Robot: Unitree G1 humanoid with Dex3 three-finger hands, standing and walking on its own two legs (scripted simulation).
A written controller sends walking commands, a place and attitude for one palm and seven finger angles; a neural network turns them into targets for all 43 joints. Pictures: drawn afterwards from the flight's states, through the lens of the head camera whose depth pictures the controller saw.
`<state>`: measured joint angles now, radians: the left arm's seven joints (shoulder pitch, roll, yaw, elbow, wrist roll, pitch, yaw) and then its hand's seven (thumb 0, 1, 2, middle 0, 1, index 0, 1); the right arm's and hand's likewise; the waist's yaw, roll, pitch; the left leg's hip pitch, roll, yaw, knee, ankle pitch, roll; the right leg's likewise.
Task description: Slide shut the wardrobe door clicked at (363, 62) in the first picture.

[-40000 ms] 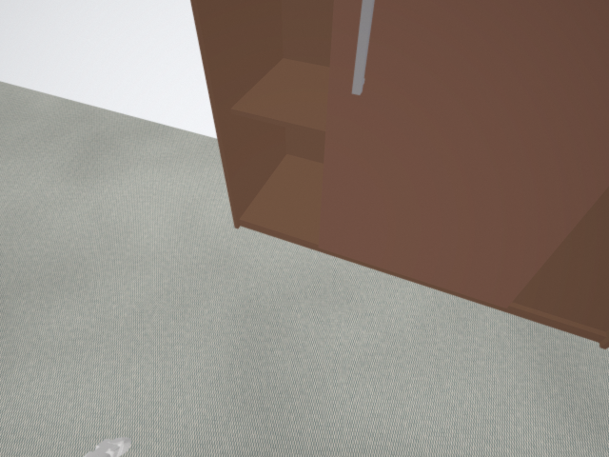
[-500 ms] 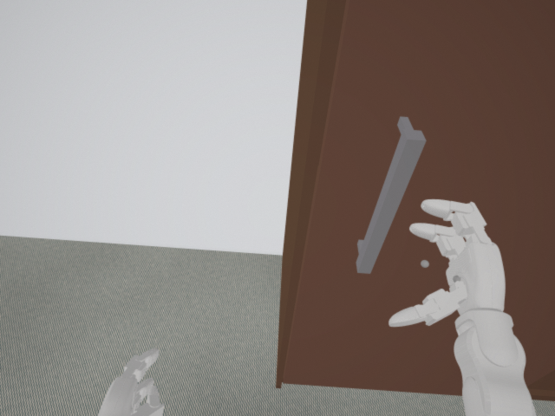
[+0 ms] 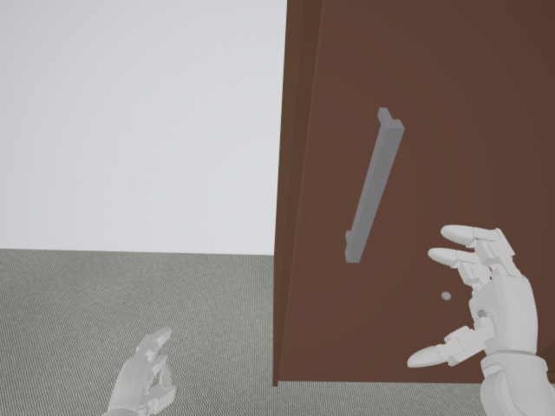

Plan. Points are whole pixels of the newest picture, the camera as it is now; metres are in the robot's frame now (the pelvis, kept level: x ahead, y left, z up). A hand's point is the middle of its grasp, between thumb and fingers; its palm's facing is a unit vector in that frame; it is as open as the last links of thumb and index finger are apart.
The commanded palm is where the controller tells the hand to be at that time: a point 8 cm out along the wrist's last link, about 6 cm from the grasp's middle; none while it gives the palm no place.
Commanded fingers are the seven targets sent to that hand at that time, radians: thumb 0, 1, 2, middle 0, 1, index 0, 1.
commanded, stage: draw the hand back to the body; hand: right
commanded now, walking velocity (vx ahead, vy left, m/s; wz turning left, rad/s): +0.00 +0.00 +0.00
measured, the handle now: (366, 194) +0.40 -0.13 +0.15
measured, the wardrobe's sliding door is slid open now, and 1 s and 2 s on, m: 0.00 0.00 0.00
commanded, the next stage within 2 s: step back with the hand held close in 1.64 s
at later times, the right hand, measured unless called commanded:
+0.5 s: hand (468, 304) +0.21 -0.21 +0.15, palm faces +0.09 +0.99 -0.06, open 14.7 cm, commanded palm +0.18 -0.26 +0.16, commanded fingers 0.00 0.44 -0.25 0.25 1.09 0.25 1.09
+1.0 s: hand (515, 298) +0.21 -0.25 +0.16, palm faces +0.40 +0.85 -0.34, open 11.4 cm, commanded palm +0.16 -0.29 +0.18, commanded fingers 0.00 -0.47 -0.69 0.22 0.56 0.22 0.56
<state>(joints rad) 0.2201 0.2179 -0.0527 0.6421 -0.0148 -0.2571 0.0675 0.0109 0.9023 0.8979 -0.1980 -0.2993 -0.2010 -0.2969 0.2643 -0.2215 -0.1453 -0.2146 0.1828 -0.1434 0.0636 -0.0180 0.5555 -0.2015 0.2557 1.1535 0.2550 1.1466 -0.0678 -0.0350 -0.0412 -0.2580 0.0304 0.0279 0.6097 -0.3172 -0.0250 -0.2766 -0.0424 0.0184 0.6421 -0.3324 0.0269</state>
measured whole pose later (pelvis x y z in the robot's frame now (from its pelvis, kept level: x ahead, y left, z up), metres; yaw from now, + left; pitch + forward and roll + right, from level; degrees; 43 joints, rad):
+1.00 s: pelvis +0.02 -0.01 +0.01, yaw +0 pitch -4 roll +1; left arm 0.23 0.22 -0.03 0.68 0.01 -0.20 0.09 0.01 0.90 0.90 -0.20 -0.30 -0.20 -0.30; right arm 0.43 -0.33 -0.26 -0.39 0.06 -0.09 -0.10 -0.01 -0.11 -0.52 0.24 0.76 0.24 0.75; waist -0.08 -0.05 0.00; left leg -0.13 0.04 0.01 0.50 -0.29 -0.04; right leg -0.15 -0.03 0.00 0.54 -0.32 0.01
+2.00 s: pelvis -0.01 -0.02 +0.01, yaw +3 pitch -1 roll +1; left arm 0.15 0.23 -0.01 0.60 0.01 -0.08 0.07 0.01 0.90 0.90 -0.20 -0.30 -0.20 -0.30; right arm 0.45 -0.37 -0.39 -0.41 0.04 -0.17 -0.10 0.01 -0.89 -0.90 0.21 0.30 0.21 0.30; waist -0.04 -0.03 0.05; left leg -0.22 0.05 -0.03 0.42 -0.19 -0.06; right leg -0.23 -0.03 -0.04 0.48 -0.24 -0.01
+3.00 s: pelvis -0.18 -0.05 +0.01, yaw +3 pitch +1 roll +3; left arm 0.12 0.17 0.00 0.58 0.03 -0.17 0.05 0.01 0.90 0.90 -0.20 -0.30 -0.20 -0.30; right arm 0.49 -0.44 -0.42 -0.55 0.04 -0.24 -0.12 0.01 -0.89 -0.90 0.21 0.30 0.21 0.30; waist -0.02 0.01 0.07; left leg -0.39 -0.07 -0.01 0.89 -0.46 -0.01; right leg -0.39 -0.04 -0.05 0.41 -0.04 -0.06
